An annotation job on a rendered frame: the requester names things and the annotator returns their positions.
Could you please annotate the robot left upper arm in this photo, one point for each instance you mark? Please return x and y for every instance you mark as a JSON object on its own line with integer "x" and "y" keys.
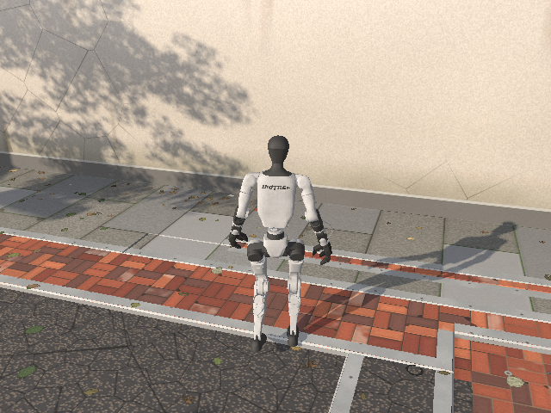
{"x": 245, "y": 194}

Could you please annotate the left robot foot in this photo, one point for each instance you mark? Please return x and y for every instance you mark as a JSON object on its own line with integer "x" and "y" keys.
{"x": 256, "y": 345}

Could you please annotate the robot right hand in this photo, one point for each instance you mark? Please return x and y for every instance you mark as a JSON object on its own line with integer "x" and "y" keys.
{"x": 327, "y": 252}

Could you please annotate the right robot foot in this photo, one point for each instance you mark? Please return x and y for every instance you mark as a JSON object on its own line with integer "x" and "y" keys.
{"x": 293, "y": 339}

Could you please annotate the right robot forearm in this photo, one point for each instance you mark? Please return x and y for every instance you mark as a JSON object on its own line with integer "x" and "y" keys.
{"x": 319, "y": 230}

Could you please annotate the left robot forearm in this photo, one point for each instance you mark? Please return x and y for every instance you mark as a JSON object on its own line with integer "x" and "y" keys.
{"x": 237, "y": 223}

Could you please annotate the robot right upper arm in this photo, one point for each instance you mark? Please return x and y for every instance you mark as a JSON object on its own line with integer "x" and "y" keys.
{"x": 308, "y": 197}

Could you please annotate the robot left hand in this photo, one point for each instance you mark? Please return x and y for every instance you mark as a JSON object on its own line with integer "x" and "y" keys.
{"x": 241, "y": 237}

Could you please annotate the robot foot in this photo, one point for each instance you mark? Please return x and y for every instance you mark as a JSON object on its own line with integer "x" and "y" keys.
{"x": 256, "y": 345}
{"x": 293, "y": 339}

